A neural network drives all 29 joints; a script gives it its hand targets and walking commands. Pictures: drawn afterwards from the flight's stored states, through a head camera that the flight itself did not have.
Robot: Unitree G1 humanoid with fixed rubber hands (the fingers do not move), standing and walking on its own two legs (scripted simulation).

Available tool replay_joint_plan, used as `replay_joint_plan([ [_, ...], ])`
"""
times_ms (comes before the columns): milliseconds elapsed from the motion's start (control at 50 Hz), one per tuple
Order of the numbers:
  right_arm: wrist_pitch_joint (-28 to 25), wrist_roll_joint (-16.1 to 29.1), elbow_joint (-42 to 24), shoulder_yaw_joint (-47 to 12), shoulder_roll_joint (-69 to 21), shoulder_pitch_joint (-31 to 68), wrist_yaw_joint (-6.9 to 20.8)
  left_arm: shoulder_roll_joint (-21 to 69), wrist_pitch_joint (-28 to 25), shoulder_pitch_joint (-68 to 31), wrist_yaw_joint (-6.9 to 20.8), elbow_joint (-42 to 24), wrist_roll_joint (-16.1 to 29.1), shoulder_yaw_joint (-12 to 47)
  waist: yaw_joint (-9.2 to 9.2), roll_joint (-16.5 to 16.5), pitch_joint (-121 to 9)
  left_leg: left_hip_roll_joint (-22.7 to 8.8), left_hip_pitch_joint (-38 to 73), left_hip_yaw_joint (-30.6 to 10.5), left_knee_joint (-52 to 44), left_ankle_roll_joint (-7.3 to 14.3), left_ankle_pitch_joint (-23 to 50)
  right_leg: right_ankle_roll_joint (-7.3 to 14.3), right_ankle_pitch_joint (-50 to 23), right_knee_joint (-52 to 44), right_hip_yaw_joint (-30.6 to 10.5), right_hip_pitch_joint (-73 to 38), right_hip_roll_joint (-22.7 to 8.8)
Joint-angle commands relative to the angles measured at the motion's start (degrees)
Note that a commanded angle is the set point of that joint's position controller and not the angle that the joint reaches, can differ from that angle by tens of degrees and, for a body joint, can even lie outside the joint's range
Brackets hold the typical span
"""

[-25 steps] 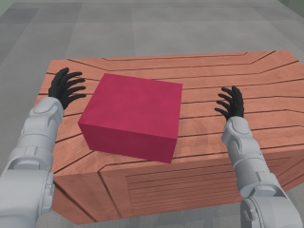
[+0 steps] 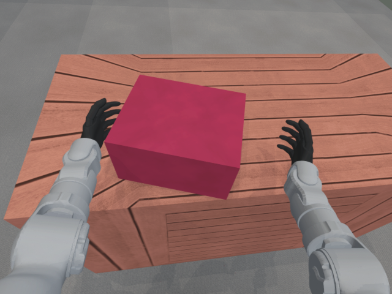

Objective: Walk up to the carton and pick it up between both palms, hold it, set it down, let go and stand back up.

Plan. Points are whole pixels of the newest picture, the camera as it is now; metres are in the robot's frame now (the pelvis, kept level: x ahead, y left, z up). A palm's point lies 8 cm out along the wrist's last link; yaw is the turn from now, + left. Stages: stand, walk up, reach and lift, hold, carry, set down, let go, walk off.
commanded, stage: reach and lift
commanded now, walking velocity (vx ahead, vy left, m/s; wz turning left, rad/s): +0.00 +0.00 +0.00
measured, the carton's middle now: (182, 136) +0.48 +0.03 +0.02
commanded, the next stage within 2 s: none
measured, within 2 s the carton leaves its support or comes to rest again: leaves its support in 1.70 s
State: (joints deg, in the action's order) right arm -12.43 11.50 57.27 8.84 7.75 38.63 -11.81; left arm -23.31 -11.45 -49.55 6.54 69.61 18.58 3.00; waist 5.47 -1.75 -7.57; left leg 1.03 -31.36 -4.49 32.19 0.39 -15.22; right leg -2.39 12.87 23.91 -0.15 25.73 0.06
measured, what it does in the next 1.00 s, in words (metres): stands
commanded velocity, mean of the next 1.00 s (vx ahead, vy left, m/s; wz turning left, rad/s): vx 0.00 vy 0.00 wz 0.00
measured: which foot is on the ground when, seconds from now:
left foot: down 0.00-1.00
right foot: down 0.00-1.00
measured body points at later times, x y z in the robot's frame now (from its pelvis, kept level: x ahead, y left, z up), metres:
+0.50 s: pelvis -0.01 +0.01 +0.00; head +0.05 +0.05 +0.44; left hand +0.46 +0.20 +0.06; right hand +0.40 -0.20 +0.06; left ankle -0.01 +0.10 -0.73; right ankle -0.03 -0.15 -0.73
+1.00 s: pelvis -0.01 +0.01 +0.00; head +0.06 +0.05 +0.44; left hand +0.46 +0.18 +0.06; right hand +0.41 -0.18 +0.06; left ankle -0.01 +0.10 -0.73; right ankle -0.03 -0.15 -0.73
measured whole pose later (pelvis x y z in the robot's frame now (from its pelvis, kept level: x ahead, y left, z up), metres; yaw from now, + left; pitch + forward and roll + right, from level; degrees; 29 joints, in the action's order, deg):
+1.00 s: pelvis -0.01 +0.01 +0.00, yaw +0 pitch +16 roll -3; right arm -14.9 7.6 66.8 9.1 3.6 46.2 -14.7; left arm -17.7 -13.2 -54.5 2.9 73.7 13.8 5.9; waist 5.5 -1.7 -9.2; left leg 1.1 -35.2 -4.5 34.8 0.4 -15.5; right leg -2.8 12.7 25.8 -0.2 29.3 0.1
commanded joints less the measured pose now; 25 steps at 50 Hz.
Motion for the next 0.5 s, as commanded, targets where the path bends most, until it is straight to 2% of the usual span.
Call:
replay_joint_plan([
  [0,-1.21,2.69,5.78,-1.48,10.45,30.21,0.98,-7.0,-2.35,-33.87,-1.27,-1.17,-0.54,6.28,8.96,12.93,-34.44,-1.28,27.36,3.16,4.72,-8.36,34.79,2.18,-20.27,1.15,5.76,0.81,2.29],
  [20,-1.43,3.54,5.68,-2.18,9.38,27.63,0.81,-5.2,-2.05,-31.55,-0.91,-1.72,-0.24,8.04,10.33,13.81,-34.74,-1.39,29.81,2.78,4.66,-8.51,36.97,2.29,-21.26,1.09,5.85,0.99,2.41],
  [40,-1.79,2.97,5.26,-1.54,9.79,28.77,0.46,-6.23,-2.09,-31.72,-1.13,-3.31,-1.19,7.21,9.8,14.41,-35.72,-1.44,28.44,2.85,5.52,-8.83,37.55,2.34,-21.64,1.99,6.07,1.7,2.3],
  [60,-2.14,2.07,4.75,-1.06,9.72,29.26,0.29,-6.19,-2.06,-32.33,-0.93,-2.4,-1.14,6.84,10.2,14.05,-33.31,-1.77,29.1,2.74,5.22,-8.52,37.34,2.24,-20.82,1.47,6.04,2.35,2.56],
  [80,-2.33,1.96,4.05,0.75,8.59,29.78,-0.27,-6.93,-3.11,-35.67,-1.41,-7.37,-1.63,6.56,11.91,14.91,-38.62,-1.39,29.67,2.68,5.35,-8.39,35.69,2.5,-20.28,0.49,5.6,1.52,2.43],
  [100,-2.35,3.19,2.62,-1.28,8.13,31.6,0.26,-5.26,-2.91,-35.11,-1.44,-5.69,-0.97,7.84,9.76,16.18,-36.14,-1.37,28.29,2.29,5.3,-8.73,35.39,2.18,-19.15,1.74,5.97,3.96,2.22],
  [120,-1.88,2.0,4.54,-0.53,7.61,32.27,0.14,-5.45,-2.54,-34.87,-1.16,-2.27,-0.72,7.27,9.81,14.21,-34.73,-1.0,25.85,2.98,5.3,-8.03,34.88,2.22,-20.34,1.92,5.66,2.34,2.0],
  [140,-1.24,1.11,6.44,-1.03,5.65,32.88,-0.19,-4.54,-2.31,-37.45,-0.86,-1.06,-0.7,7.96,11.02,12.25,-34.46,-1.23,25.74,2.43,5.22,-7.75,33.99,2.47,-19.79,1.51,5.84,1.95,2.27],
  [160,-1.74,1.59,4.83,-0.15,6.52,32.57,-0.06,-4.47,-2.76,-35.47,-1.18,-4.71,-0.98,7.55,11.4,12.68,-37.08,-1.36,27.18,2.99,5.02,-8.0,35.16,1.98,-20.59,1.67,6.11,1.64,2.14],
  [180,-1.75,1.01,6.69,-0.2,4.74,31.4,0.07,-2.0,-2.86,-35.59,-1.23,-5.03,-1.0,9.77,11.77,13.78,-34.94,-1.14,27.29,2.57,4.72,-8.09,33.66,2.19,-20.58,1.27,6.31,2.41,2.08],
  [200,-1.85,0.83,3.71,0.39,5.23,33.69,0.37,-2.15,-3.43,-36.98,-1.42,-5.92,0.05,9.97,11.08,12.72,-37.9,-1.74,28.58,2.38,4.22,-8.35,34.44,2.21,-18.89,1.41,6.54,3.36,2.16],
  [220,-1.77,1.04,5.55,1.12,6.74,34.51,0.58,-2.78,-3.21,-37.76,-1.56,-1.46,-0.47,8.61,10.91,13.54,-32.64,-1.23,26.11,2.25,4.29,-8.34,32.98,2.64,-17.1,1.4,6.1,4.3,2.23],
  [240,-0.8,0.43,5.4,-0.41,3.68,35.01,0.38,-1.14,-2.82,-38.01,-0.72,0.33,0.13,8.86,10.17,11.68,-32.54,-1.28,22.79,2.89,3.52,-7.2,28.58,2.43,-15.67,1.23,5.73,2.38,1.39],
  [260,-0.79,0.17,5.56,0.64,3.36,35.89,0.26,0.15,-2.96,-38.27,-1.09,0.04,0.14,9.7,11.42,11.4,-30.89,-1.18,21.84,2.14,3.44,-6.87,25.73,2.49,-14.73,1.85,5.96,3.86,1.68],
  [280,-1.64,0.19,1.83,1.29,3.6,36.82,0.36,0.56,-3.56,-38.36,-1.71,-3.66,-0.09,9.84,11.24,13.38,-36.47,-0.94,24.12,2.4,4.06,-7.51,28.05,2.72,-16.12,2.41,5.79,4.24,1.52],
  [300,-1.95,-0.14,3.61,0.7,0.34,33.98,0.17,1.66,-3.6,-36.77,-1.14,-1.59,0.43,10.98,11.92,12.66,-33.96,-1.2,23.68,2.23,3.83,-7.65,28.75,2.77,-16.95,1.86,5.9,3.62,1.71],
  [320,-1.76,-0.46,0.73,0.94,-0.16,36.15,0.24,0.32,-4.26,-40.22,-1.14,-4.02,-1.1,7.97,10.38,12.02,-37.03,-1.1,23.1,3.04,4.17,-6.64,29.66,2.29,-16.98,2.08,5.66,2.86,1.44],
  [340,-2.42,-1.03,2.09,0.67,0.27,34.25,0.12,1.1,-4.43,-37.94,-1.27,-3.27,-1.18,8.92,11.28,12.07,-37.27,-1.1,24.29,2.77,4.42,-6.56,30.62,2.15,-20.19,1.67,5.37,2.4,1.45],
  [360,-2.18,-1.95,1.37,1.11,-0.21,34.21,-0.06,1.25,-4.27,-38.83,-0.82,-2.02,-0.95,8.39,11.43,11.06,-37.59,-0.77,22.77,2.78,4.54,-6.17,29.38,2.0,-19.06,2.73,5.49,1.21,1.42],
  [380,-1.78,-1.7,2.63,1.81,-0.98,36.03,0.22,1.57,-4.57,-39.95,-1.15,-1.63,-1.75,8.06,11.27,11.75,-36.89,-0.78,23.21,2.61,3.93,-6.34,28.48,2.15,-17.94,2.53,5.33,0.97,1.29],
  [400,-1.81,-2.8,6.76,2.9,-1.52,34.04,0.33,2.71,-4.43,-38.65,-1.07,-1.83,-4.24,6.63,11.33,13.2,-36.96,-1.14,24.77,2.41,4.7,-6.95,29.61,2.19,-17.58,2.19,5.58,3.87,1.31],
  [420,-2.1,-3.69,4.49,2.82,-1.4,37.54,0.28,2.69,-4.44,-40.42,-1.37,-1.54,-3.78,6.94,9.98,13.85,-37.62,-1.16,22.43,2.55,4.38,-7.1,29.7,2.47,-16.01,2.56,5.37,3.41,1.31],
  [440,-2.66,-3.59,1.92,3.32,-0.89,37.39,0.49,3.34,-5.0,-41.46,-1.87,-4.79,-3.99,6.29,9.74,15.02,-39.14,-0.97,23.79,2.47,4.68,-7.45,30.62,2.7,-16.91,2.96,5.42,4.2,1.57],
  [460,-2.17,-3.31,4.34,3.04,-0.01,39.14,0.52,3.01,-4.63,-41.3,-1.62,0.71,-3.41,7.36,11.02,13.27,-34.08,-0.96,21.33,2.06,4.67,-7.03,27.68,2.57,-15.1,3.17,4.83,5.57,1.57],
  [480,-3.06,-3.83,4.51,3.47,-0.37,35.63,0.43,3.09,-4.61,-37.99,-1.68,-1.04,-4.71,6.33,10.64,11.71,-36.88,-1.42,23.34,2.11,4.59,-7.46,30.14,2.21,-17.75,2.52,5.29,3.42,2.01],
])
